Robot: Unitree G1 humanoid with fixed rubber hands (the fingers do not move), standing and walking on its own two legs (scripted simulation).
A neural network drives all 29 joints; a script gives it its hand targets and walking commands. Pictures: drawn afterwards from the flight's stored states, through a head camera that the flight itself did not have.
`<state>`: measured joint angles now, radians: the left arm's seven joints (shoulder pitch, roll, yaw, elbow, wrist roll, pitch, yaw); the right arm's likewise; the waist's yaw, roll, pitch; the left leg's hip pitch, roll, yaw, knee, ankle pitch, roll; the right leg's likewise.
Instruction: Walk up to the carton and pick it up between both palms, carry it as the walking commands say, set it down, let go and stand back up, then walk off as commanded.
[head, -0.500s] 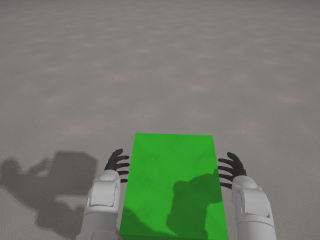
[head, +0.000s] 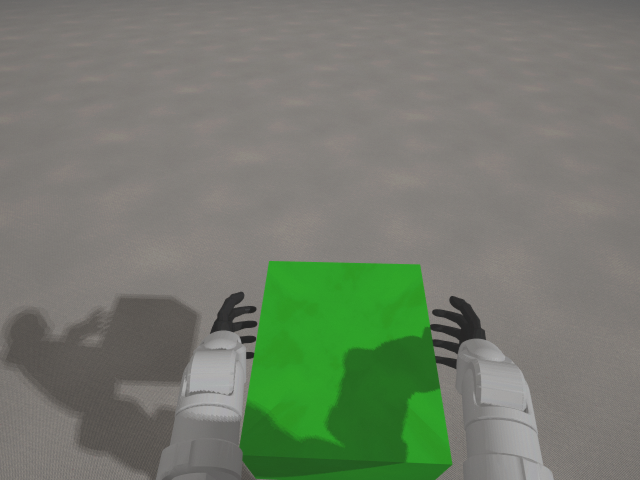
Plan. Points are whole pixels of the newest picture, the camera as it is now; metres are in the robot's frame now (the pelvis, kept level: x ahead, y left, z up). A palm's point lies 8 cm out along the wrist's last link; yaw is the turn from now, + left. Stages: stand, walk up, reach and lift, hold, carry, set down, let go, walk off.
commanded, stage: hold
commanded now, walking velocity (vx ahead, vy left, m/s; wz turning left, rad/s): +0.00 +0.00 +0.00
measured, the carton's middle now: (342, 365) +0.31 +0.00 -0.04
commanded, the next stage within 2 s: carry in 0.28 s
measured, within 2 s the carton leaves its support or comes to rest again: neither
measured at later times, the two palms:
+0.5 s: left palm (221, 310) +0.33 +0.17 +0.06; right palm (458, 319) +0.31 -0.15 +0.08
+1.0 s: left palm (260, 218) +0.53 +0.15 +0.07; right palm (443, 234) +0.49 -0.17 +0.07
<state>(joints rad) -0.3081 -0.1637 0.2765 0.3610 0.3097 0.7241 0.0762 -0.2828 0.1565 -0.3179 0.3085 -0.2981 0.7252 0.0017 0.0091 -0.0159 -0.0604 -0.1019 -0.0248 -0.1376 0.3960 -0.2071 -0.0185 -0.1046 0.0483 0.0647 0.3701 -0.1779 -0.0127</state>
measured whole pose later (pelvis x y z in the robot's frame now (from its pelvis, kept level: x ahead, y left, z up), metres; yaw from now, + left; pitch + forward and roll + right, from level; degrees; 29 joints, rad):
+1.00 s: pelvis +0.26 +0.02 -0.02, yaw -9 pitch +7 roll +1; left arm -0.11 -0.13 0.11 -0.36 0.09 1.23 0.21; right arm -0.14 0.13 -0.09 -0.33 -0.06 1.21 -0.22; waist 0.01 -0.02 -0.19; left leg -0.37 0.03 0.21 0.58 -0.34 0.04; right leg -0.32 -0.08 -0.07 0.80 -0.52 0.01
